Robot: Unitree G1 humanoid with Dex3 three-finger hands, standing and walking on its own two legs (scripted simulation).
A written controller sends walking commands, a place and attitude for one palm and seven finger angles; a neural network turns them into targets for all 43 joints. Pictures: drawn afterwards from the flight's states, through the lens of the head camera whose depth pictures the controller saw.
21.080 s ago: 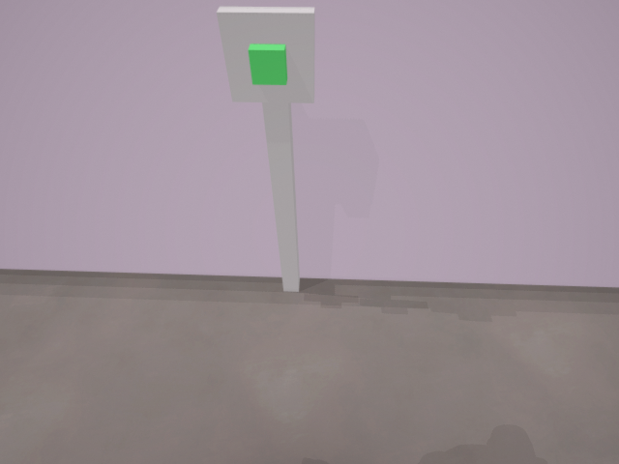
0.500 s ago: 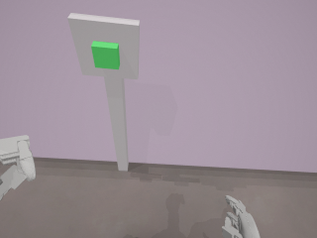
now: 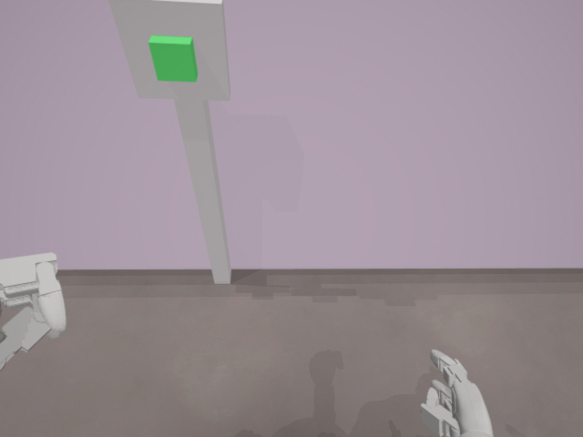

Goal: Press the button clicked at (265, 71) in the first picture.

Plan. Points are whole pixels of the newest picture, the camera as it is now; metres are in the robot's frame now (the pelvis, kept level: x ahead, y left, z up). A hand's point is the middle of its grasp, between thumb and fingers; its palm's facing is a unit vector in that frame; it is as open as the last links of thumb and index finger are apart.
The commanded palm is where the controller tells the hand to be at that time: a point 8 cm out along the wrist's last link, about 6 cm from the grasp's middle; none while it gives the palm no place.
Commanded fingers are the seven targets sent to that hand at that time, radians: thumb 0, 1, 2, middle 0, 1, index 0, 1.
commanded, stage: stop stepping back and stand still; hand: left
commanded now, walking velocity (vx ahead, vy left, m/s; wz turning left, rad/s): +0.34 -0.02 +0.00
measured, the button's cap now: (174, 58) +0.69 +0.24 +0.15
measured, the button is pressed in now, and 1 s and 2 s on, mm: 0 0 0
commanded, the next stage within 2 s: let the arm hang, fingers relaxed in 0.80 s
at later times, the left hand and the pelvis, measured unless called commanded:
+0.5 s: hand out of the picture +0.11 +0.24 +0.18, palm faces +0.43 -0.82 -0.39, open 3.1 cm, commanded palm +0.06 +0.29 +0.18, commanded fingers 0.00 0.90 0.90 -1.30 -1.50 -1.30 -1.50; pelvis -0.06 +0.00 +0.00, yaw +2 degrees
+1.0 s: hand (19, 426) +0.13 +0.29 +0.04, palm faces +0.25 -0.86 -0.45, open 3.0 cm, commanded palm none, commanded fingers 0.00 0.90 0.90 -1.08 -1.26 -1.08 -1.26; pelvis -0.06 +0.03 +0.00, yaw +5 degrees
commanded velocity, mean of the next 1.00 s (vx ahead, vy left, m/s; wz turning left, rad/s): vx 0.08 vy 0.00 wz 0.00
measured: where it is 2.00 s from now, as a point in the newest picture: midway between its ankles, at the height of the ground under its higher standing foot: outside the picture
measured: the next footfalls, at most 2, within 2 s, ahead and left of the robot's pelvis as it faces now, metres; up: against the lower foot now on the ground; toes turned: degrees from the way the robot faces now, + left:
left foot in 0.22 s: +0.00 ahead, +0.14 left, +0.00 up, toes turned +5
